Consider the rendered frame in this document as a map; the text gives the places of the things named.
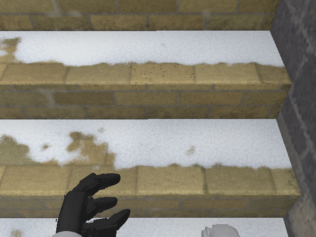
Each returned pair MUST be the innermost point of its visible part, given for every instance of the right robot thigh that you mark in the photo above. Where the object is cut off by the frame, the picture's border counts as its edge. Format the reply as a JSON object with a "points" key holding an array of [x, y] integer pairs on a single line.
{"points": [[219, 230]]}

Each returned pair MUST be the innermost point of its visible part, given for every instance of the robot left hand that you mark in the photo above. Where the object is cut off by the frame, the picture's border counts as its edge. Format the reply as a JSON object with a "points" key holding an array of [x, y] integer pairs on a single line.
{"points": [[79, 206]]}

